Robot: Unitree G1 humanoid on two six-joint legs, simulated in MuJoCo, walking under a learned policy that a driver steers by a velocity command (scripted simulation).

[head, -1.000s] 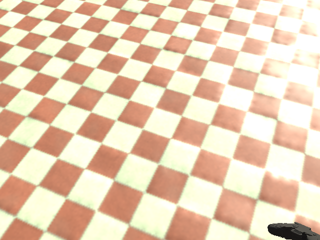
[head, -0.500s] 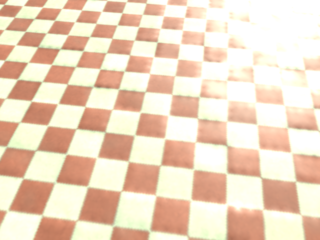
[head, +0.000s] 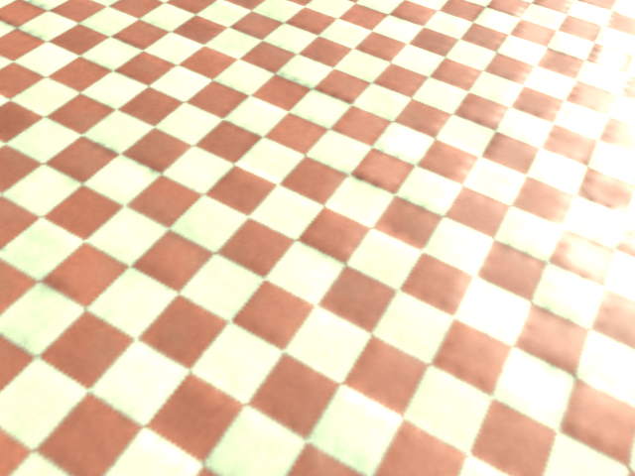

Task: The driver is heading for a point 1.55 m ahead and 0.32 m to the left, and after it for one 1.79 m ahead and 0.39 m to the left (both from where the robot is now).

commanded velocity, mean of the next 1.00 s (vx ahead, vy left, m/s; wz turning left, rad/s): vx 0.00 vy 0.00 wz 0.44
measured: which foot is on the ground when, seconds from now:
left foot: down 0.00-0.40, up 0.42-0.78, down 0.80-1.00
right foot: up 0.00-0.38, down 0.40-0.80, up 0.82-1.00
